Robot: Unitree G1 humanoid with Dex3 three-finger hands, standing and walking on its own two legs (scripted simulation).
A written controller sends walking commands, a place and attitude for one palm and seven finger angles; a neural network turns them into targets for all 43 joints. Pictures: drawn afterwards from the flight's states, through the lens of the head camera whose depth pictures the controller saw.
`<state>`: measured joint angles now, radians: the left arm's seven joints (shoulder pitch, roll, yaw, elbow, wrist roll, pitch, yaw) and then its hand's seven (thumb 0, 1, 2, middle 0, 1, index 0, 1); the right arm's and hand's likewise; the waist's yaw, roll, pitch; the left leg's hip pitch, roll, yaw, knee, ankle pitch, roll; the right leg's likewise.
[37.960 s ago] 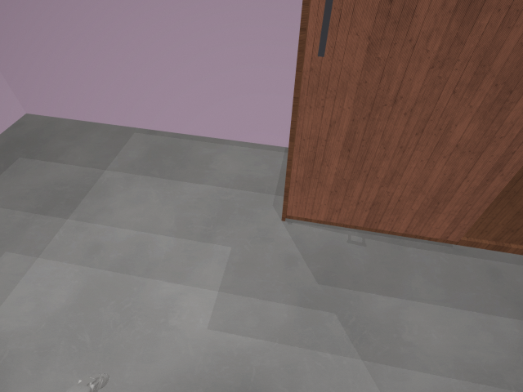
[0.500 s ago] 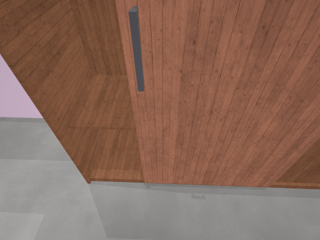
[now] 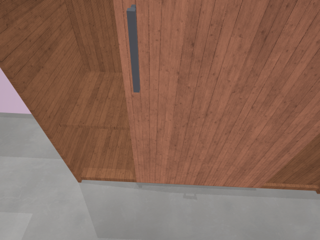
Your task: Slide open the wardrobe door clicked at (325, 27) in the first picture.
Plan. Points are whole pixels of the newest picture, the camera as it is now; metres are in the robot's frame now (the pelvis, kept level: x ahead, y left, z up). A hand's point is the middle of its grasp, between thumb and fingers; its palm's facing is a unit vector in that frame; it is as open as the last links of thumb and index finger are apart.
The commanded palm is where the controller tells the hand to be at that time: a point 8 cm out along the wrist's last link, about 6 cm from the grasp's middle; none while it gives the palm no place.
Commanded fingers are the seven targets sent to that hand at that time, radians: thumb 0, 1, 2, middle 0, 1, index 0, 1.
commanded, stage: look again from close up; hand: left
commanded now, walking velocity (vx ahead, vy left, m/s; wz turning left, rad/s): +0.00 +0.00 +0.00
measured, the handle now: (135, 53) +0.54 +0.11 +0.19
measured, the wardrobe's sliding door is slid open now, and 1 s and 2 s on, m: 0.37 0.37 0.37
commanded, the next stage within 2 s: shuffle to correct the standing spot in 0.20 s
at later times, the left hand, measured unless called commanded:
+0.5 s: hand out of the picture -0.01 +0.17 -0.18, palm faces +0.00 -0.98 -0.20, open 7.3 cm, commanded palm none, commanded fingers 0.00 0.90 0.90 -0.20 -0.30 -0.20 -0.30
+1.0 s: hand out of the picture +0.01 +0.13 -0.19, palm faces +0.03 -0.99 -0.14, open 7.3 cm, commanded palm none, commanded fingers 0.00 0.90 0.90 -0.20 -0.30 -0.20 -0.30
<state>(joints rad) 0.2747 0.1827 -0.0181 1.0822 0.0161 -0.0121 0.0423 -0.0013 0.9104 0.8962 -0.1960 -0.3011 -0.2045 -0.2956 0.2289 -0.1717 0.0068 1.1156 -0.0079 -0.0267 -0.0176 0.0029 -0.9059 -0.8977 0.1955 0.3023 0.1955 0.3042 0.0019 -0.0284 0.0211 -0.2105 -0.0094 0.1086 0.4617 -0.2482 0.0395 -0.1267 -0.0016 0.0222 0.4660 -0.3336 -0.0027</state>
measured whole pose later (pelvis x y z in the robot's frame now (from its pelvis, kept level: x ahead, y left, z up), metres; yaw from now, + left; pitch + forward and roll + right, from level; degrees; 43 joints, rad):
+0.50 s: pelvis +0.01 -0.01 +0.00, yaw +0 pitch +0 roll +2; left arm 0.31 0.19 -0.01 1.11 0.03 0.00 0.02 0.00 0.91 0.90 -0.19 -0.30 -0.20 -0.30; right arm 0.25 -0.16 0.00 1.13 -0.02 -0.02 -0.01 0.00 -0.90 -0.90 0.20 0.30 0.20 0.30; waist 0.01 -0.04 0.00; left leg -0.21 -0.02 0.11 0.47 -0.27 0.04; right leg -0.15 -0.01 0.02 0.52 -0.38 -0.02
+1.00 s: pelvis +0.10 -0.02 -0.01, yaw -3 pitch -1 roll +1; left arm 0.42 0.13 0.01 1.15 0.01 0.01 0.05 0.00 0.91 0.90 -0.20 -0.30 -0.21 -0.30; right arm 0.12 -0.14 0.00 1.02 0.01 -0.06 -0.04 0.00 -0.91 -0.90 0.19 0.30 0.19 0.30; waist 0.04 -0.06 0.08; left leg -0.31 -0.01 0.13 0.57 -0.25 0.07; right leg -0.23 0.02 0.02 0.94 -0.56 -0.01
